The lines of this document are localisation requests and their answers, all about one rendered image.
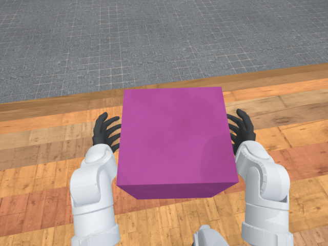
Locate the left robot forearm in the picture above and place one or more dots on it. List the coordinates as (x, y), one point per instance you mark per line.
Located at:
(92, 199)

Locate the right robot thigh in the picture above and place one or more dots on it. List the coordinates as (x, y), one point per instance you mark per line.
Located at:
(208, 237)

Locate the carton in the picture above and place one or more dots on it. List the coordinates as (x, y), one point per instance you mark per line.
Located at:
(175, 143)

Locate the right robot hand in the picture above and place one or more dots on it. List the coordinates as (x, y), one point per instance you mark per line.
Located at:
(245, 131)

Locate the robot right shin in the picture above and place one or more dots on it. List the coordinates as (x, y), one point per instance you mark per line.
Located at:
(204, 227)

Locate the right robot forearm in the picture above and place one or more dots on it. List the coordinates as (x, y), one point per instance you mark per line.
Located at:
(267, 187)

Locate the left robot hand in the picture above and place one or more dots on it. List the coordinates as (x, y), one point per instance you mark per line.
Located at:
(101, 133)

